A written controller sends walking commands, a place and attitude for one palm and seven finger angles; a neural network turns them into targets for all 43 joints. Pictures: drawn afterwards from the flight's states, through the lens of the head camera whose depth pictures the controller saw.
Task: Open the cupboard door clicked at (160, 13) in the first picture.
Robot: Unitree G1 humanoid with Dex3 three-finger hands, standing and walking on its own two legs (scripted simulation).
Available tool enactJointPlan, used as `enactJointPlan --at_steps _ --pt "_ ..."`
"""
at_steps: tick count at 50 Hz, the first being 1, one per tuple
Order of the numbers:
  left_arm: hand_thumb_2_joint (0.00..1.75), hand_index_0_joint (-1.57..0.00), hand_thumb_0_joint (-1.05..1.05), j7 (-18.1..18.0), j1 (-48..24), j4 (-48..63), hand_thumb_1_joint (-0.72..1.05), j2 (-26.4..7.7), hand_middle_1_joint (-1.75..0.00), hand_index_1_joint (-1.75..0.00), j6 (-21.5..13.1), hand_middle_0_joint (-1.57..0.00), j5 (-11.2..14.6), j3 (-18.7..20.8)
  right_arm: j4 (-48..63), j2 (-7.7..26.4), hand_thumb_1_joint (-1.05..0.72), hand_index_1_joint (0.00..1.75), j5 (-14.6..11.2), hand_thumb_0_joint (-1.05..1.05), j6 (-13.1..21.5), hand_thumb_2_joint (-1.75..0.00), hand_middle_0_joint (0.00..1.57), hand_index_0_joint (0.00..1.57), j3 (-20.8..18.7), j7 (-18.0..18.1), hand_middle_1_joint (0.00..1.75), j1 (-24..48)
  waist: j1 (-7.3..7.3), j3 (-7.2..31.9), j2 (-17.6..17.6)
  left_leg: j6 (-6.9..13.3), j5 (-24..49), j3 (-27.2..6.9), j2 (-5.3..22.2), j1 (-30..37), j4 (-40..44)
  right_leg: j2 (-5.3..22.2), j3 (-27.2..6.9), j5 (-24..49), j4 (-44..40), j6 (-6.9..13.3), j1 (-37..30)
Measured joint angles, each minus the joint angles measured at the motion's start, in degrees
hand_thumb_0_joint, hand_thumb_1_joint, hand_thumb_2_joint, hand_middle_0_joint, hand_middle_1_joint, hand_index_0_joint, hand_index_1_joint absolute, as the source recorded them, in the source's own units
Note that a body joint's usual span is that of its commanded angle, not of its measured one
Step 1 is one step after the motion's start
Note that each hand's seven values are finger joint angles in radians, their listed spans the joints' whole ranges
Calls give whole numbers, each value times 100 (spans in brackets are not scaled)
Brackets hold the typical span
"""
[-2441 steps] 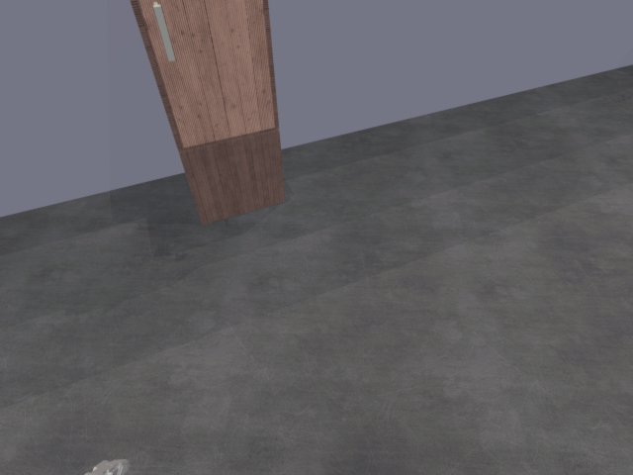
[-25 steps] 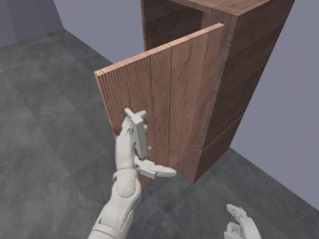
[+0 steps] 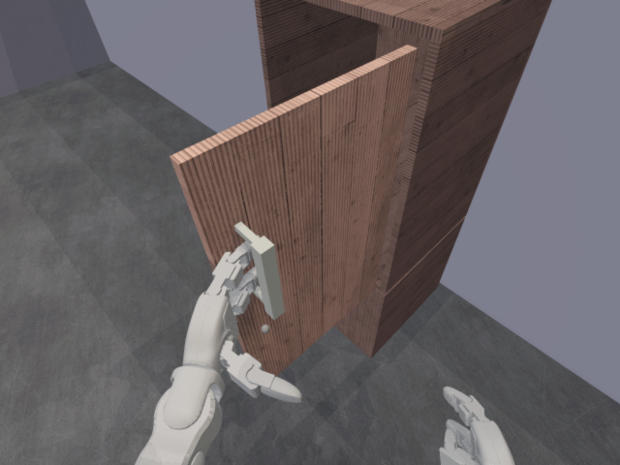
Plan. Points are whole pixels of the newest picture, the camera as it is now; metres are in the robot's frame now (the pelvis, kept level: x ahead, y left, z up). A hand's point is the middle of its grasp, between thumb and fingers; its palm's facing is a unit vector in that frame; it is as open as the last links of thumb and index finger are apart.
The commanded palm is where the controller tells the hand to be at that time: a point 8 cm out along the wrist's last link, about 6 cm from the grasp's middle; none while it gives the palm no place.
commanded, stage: slide the hand sideways off the handle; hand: left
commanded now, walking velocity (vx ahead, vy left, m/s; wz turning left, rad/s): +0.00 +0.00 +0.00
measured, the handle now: (260, 272) +0.34 +0.09 +0.08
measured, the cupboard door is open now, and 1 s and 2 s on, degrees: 88 88 88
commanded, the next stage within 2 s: draw the hand back to the body in 0.62 s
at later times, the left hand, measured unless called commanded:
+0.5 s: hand (205, 371) +0.20 +0.13 +0.08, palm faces +0.00 -1.00 -0.04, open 16.3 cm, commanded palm +0.17 +0.19 +0.08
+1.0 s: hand (172, 369) +0.20 +0.16 +0.10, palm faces -0.01 -1.00 -0.06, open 16.3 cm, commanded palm +0.16 +0.22 +0.11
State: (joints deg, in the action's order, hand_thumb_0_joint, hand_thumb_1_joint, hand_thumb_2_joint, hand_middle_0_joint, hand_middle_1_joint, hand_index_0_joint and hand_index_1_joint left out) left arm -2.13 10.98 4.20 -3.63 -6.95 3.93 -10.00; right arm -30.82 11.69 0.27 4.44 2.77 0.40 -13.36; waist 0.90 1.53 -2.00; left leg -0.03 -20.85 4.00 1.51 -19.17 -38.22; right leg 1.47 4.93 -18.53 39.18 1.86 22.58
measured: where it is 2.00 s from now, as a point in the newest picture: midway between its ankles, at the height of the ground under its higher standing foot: outside the picture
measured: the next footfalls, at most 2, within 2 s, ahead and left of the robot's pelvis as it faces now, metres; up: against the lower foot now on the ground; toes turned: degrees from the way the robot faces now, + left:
none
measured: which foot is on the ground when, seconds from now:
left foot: down 0.00-1.00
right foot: down 0.00-1.00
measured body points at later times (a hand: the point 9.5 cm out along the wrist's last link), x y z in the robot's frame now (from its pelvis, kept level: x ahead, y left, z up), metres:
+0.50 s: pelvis +0.01 -0.01 -0.01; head +0.02 -0.03 +0.44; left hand +0.20 +0.19 +0.08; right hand +0.20 -0.22 -0.08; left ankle -0.01 +0.12 -0.72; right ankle +0.02 -0.10 -0.72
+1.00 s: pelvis +0.00 +0.01 -0.01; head +0.01 -0.01 +0.44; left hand +0.19 +0.21 +0.11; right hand +0.19 -0.20 -0.08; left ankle -0.01 +0.12 -0.72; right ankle +0.02 -0.10 -0.72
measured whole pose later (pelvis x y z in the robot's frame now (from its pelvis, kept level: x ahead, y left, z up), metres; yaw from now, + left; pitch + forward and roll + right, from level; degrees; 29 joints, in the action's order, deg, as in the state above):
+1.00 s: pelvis +0.00 +0.01 -0.01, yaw +2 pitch +3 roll -1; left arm 10.3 27.7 19.9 -11.3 -7.5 12.7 3.0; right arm -29.8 13.2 -1.4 13.9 3.1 3.2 -15.4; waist 1.8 3.4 -3.5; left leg 0.4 -24.4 1.7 1.4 -23.5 -45.0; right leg 1.9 6.8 -21.3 43.4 1.3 24.9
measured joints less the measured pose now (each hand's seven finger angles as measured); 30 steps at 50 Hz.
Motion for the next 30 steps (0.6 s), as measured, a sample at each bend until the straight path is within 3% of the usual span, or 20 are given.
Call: enactJointPlan --at_steps 12,25,30 --pt "30 -17 -1 479 926 682 -50 -263 -32 -32 -193 -18 240 372 103 114 -90 30 -10 2 322 -90 20 20 -59 96 30 59 54 64 -64 -58 -124 -137 32 -183 -207 -15 128 -155 167 47 117" --pt "30 -16 -1 1059 1553 976 -50 -539 -31 -31 -436 -17 655 999 143 192 -90 30 -57 2 638 -90 20 20 -66 184 30 -89 83 139 -90 -81 -272 -240 54 -449 -530 -17 217 -292 409 66 312" --pt "30 -15 -1 1260 1690 1084 -50 -598 -31 -31 -519 -16 767 1075 136 237 -90 30 -79 2 771 -90 20 20 -80 215 30 -155 91 146 -105 -60 -322 -270 40 -586 -677 5 242 -324 510 49 415"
